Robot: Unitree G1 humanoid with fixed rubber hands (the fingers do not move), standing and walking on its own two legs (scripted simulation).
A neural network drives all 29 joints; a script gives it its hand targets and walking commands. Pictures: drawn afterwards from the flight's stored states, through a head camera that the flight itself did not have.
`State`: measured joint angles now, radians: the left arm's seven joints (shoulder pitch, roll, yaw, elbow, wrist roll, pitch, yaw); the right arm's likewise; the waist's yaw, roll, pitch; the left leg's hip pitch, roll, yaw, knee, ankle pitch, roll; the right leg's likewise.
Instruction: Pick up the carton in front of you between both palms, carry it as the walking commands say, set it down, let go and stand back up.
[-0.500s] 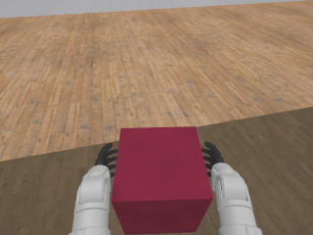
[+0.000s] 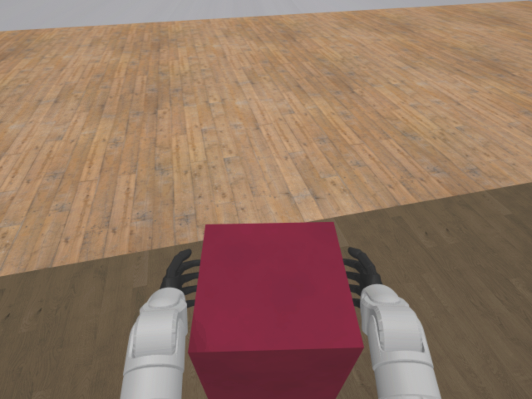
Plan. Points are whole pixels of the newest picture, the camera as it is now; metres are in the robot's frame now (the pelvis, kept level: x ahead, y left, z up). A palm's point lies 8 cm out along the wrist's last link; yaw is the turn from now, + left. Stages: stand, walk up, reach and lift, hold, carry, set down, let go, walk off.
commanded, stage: hold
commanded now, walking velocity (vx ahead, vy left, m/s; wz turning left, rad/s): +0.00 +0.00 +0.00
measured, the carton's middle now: (271, 316) +0.29 +0.00 -0.03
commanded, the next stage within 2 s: carry in 0.12 s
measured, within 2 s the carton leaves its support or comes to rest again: neither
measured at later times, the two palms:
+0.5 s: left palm (159, 251) +0.35 +0.18 +0.07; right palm (342, 246) +0.35 -0.12 +0.07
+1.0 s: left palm (169, 160) +0.63 +0.22 +0.07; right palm (298, 153) +0.64 -0.07 +0.07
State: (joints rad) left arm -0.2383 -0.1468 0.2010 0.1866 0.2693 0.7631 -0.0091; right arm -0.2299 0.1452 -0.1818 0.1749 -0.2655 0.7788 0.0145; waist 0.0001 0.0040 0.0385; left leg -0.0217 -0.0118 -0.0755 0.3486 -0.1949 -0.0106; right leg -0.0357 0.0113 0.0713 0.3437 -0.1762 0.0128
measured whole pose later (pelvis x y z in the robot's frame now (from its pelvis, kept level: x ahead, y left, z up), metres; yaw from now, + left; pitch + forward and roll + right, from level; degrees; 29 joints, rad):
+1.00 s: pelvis +0.36 +0.06 -0.03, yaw +2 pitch +4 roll +1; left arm -0.20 -0.14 0.14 -0.33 0.10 1.22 0.10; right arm -0.19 0.14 -0.12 -0.33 -0.10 1.23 -0.09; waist 0.02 -0.04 -0.10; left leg -0.49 0.04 0.25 0.51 -0.09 0.06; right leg 0.02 -0.11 -0.16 0.50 -0.51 0.05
